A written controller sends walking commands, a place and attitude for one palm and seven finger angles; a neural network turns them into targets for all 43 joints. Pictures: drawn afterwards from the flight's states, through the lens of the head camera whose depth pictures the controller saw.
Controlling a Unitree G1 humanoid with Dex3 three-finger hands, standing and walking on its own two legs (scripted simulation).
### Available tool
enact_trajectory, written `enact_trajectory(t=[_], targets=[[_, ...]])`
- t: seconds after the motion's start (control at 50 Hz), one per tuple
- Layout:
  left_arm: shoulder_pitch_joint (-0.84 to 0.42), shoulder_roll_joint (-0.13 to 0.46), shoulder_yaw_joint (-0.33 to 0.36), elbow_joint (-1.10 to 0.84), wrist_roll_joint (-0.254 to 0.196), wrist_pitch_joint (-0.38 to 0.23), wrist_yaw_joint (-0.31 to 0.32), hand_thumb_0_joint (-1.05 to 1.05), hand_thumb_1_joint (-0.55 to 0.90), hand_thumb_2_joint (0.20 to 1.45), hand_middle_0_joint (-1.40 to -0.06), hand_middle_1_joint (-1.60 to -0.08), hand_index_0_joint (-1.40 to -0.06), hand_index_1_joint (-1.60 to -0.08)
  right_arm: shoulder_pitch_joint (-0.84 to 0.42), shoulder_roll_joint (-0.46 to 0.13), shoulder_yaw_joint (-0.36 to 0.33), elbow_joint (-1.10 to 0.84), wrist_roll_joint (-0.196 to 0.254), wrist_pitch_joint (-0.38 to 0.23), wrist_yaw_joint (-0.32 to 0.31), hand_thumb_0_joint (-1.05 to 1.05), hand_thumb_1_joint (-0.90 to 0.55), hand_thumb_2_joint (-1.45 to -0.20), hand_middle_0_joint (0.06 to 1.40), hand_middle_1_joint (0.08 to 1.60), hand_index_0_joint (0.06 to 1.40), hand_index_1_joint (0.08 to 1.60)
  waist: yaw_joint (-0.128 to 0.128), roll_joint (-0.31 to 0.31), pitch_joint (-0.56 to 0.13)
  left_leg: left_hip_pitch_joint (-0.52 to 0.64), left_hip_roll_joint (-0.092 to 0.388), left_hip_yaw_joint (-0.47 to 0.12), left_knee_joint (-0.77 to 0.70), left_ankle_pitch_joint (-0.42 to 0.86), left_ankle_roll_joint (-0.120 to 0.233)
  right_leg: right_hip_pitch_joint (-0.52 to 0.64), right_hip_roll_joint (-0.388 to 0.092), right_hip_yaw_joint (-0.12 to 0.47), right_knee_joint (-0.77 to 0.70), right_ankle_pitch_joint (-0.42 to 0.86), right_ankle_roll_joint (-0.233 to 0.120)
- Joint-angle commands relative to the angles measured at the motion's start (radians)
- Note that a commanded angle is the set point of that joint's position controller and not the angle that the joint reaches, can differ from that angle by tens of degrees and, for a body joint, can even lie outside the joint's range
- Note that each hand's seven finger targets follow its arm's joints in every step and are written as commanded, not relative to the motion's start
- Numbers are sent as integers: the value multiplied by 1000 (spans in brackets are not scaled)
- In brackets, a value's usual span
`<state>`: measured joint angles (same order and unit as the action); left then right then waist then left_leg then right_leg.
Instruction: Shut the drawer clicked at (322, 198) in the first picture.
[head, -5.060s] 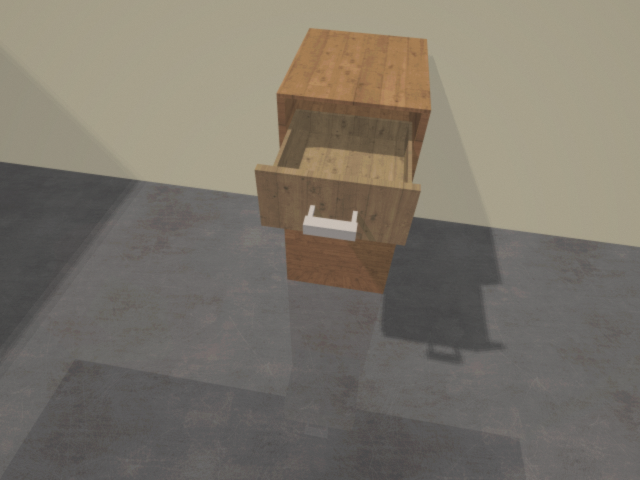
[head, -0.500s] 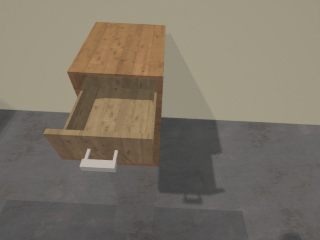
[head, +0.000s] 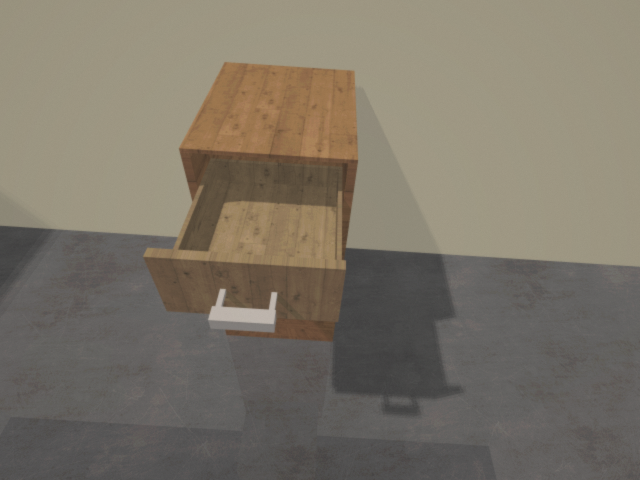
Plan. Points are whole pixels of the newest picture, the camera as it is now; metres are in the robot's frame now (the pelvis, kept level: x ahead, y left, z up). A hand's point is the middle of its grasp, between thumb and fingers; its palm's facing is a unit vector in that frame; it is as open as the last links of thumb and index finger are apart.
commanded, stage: shuffle to correct the standing spot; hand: left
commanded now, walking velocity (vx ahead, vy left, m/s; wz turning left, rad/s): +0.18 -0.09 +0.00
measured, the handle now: (245, 307) +0.40 +0.15 -0.09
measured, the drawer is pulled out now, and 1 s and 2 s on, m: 0.29 0.29 0.29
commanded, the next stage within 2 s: come to a stop and stand still in 0.66 s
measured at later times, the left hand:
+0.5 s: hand out of the picture -0.07 +0.10 -0.19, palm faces +0.11 -0.99 -0.09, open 7.4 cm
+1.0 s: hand out of the picture +0.14 +0.09 -0.18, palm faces +0.02 -0.98 -0.19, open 7.3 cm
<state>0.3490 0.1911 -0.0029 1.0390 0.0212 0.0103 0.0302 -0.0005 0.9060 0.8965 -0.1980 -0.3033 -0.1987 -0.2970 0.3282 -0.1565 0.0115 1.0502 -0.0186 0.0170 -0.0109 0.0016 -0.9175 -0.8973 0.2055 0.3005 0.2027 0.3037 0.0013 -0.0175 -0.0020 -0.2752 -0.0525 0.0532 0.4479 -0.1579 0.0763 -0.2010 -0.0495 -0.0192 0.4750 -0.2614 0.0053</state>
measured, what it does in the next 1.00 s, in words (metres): walks ahead: right foot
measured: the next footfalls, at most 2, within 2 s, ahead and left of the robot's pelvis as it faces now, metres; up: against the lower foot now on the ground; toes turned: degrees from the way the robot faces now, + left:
right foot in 0.78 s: +0.18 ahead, -0.17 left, +0.00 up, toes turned -7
left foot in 1.02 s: +0.20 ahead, +0.03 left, +0.00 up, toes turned +3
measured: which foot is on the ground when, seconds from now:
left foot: down 0.00-0.78, up 0.80-1.00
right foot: down 0.00-0.48, up 0.50-0.76, down 0.78-1.00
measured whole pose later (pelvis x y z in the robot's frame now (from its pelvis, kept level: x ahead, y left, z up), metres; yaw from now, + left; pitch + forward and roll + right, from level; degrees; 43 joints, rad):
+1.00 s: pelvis +0.13 -0.08 +0.00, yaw +0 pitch -1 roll +0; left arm 0.29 0.14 0.01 1.04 0.02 -0.01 0.04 0.02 0.94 0.90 -0.20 -0.30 -0.20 -0.30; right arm 0.31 -0.12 0.00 1.08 -0.01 0.00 -0.03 0.01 -0.92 -0.90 0.20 0.30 0.20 0.30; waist -0.01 -0.01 0.04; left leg -0.30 0.03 0.10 0.60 -0.27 -0.02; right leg -0.24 -0.01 -0.12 0.52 -0.25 -0.05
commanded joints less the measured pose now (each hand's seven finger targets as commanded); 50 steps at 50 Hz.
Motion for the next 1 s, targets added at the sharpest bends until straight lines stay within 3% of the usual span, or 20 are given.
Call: enact_trajectory(t=[0.0, 0.2, 0.26, 0.32, 0.36, 0.42, 0.44, 0.46, 0.48, 0.56, 0.62, 0.7, 0.72, 0.74, 0.76, 0.78, 0.8, 0.86, 0.94, 0.98], targets=[[115, 43, 10, -4, 8, -14, 2, 0, 900, 900, -200, -300, -200, -300, 12, -147, -37, -35, -1, -17, -3, 0, -900, -900, 200, 300, 200, 300, 11, 46, 86, -79, 172, -239, -250, -498, -6, -40, 7, 6, -37, -208, -37], [230, -2, 23, 47, 9, -16, -9, 0, 900, 900, -200, -300, -200, -300, -5, -131, -57, -9, -3, -9, -9, 0, -900, -900, 200, 300, 200, 300, 21, 61, 105, -119, 156, -192, -189, -543, 6, -33, 42, 6, -27, -238, -63], [236, 10, 31, 50, 8, -23, -7, 0, 900, 900, -200, -300, -200, -300, -2, -95, -56, -13, -3, -10, -8, 0, -900, -900, 200, 300, 200, 300, 12, -30, 134, -118, 94, -121, -47, -460, -11, -105, -16, 136, -127, -362, -97], [223, 48, 48, 49, 2, -32, 2, 0, 900, 900, -200, -300, -200, -300, 1, -38, -49, -24, -3, -17, -6, 0, -900, -900, 200, 300, 200, 300, -6, -194, 136, -143, 22, 11, 229, -263, -31, -110, -144, 330, -268, -472, -162], [195, 44, 48, 39, -1, -43, 7, 0, 900, 900, -200, -300, -200, -300, -6, -24, -44, -27, -4, -33, -2, 0, -900, -900, 200, 300, 200, 300, -16, -168, 130, -130, 47, 15, 275, -204, -27, -119, -174, 359, -275, -400, -187], [148, 9, 32, 32, 5, -42, 1, 0, 900, 900, -200, -300, -200, -300, 66, -18, -38, 10, 3, -55, -4, 0, -900, -900, 200, 300, 200, 300, -47, -35, 159, 91, 65, -14, 32, -221, -27, -267, -63, 166, -100, -271, -137], [141, -26, 24, 29, 4, -41, -3, 0, 900, 900, -200, -300, -200, -300, 138, -61, -45, 35, 0, -63, -12, 0, -900, -900, 200, 300, 200, 300, -69, 105, 168, 167, 164, -164, -56, -253, 10, -353, 11, 97, 57, -211, -104], [149, -52, 18, 21, 3, -47, -10, 0, 900, 900, -200, -300, -200, -300, 224, -126, -57, 56, -9, -66, -20, 0, -900, -900, 200, 300, 200, 300, -80, 246, 137, 236, 335, -390, -183, -286, 95, -432, 81, -26, 275, -187, -63], [99, -39, 16, -3, 14, -48, -8, 0, 900, 900, -200, -300, -200, -300, 251, -139, -63, 59, -14, -67, -23, 0, -900, -900, 200, 300, 200, 300, -86, 263, 154, 221, 408, -472, -264, -263, 155, -475, 65, -41, 463, -272, -60], [61, -40, 24, -14, 14, -46, -22, 0, 900, 900, -200, -300, -200, -300, 128, -88, -46, 27, -7, -83, -19, 0, -900, -900, 200, 300, 200, 300, -19, 115, 161, 70, 379, -310, -250, -46, 178, -425, -30, 4, 601, -165, -51], [55, -75, 19, -24, 5, -42, -31, 0, 900, 900, -200, -300, -200, -300, 74, -94, -46, 9, -11, -88, -17, 0, -900, -900, 200, 300, 200, 300, 9, 99, 98, 21, 316, -148, -210, 69, 139, -252, -20, -49, 382, -115, -37], [112, -53, 27, 7, 6, -54, -27, 0, 900, 900, -200, -300, -200, -300, 78, -92, -45, 29, -6, -75, -13, 0, -900, -900, 200, 300, 200, 300, 44, 92, 55, -46, 250, -66, -31, 38, 67, 22, 45, -123, 60, 54, -36], [172, -14, 36, 24, 7, -61, -21, 0, 900, 900, -200, -300, -200, -300, 79, -68, -40, 29, 0, -76, -9, 0, -900, -900, 200, 300, 200, 300, 69, 20, 31, -111, 199, -20, 81, 1, 33, 132, 20, -66, -4, 75, -48], [241, 63, 51, 40, 12, -73, -10, 0, 900, 900, -200, -300, -200, -300, 88, -14, -29, 8, 6, -80, -4, 0, -900, -900, 200, 300, 200, 300, 90, -186, 4, -269, 94, 57, 301, -153, -11, 256, -162, 208, -84, 89, -119], [272, 140, 67, 35, 3, -71, -6, 0, 900, 900, -200, -300, -200, -300, 86, 3, -27, -18, 8, -75, -4, 0, -900, -900, 200, 300, 200, 300, 84, -311, -29, -349, 45, 80, 567, -462, -27, 253, -360, 438, -239, 112, -234], [227, 123, 62, 18, -2, -63, -2, 0, 900, 900, -200, -300, -200, -300, 66, -10, -31, -16, 2, -63, -8, 0, -900, -900, 200, 300, 200, 300, 70, -187, -3, -350, 90, -5, 682, -434, -34, 180, -363, 419, -258, 116, -276], [138, 77, 51, 0, 2, -63, 4, 0, 900, 900, -200, -300, -200, -300, 60, 11, -29, -2, 4, -57, -8, 0, -900, -900, 200, 300, 200, 300, 30, -119, 43, -321, 110, -17, 708, -352, -51, 85, -317, 346, -248, 228, -257], [-26, 31, 26, -39, 13, -59, 15, 0, 900, 900, -200, -300, -200, -300, 128, 48, -10, 45, 12, -29, -10, 0, -900, -900, 200, 300, 200, 300, -45, -114, 39, -90, 129, -3, 466, -342, -83, -64, -237, 64, -158, 662, -206], [-10, 84, 44, -35, -7, -34, 15, 0, 900, 900, -200, -300, -200, -300, 151, 39, -12, 54, 22, -21, -12, 0, -900, -900, 200, 300, 200, 300, -31, -40, 27, 79, 70, 56, 13, -11, -104, -34, -169, 22, -5, 603, -156], [5, 58, 43, -41, -19, -19, 13, 0, 900, 900, -200, -300, -200, -300, 122, -27, -30, 29, 18, -25, -21, 0, -900, -900, 200, 300, 200, 300, -5, 82, 24, 136, 158, -10, -54, 308, -73, -58, -97, 21, 71, 405, -92]])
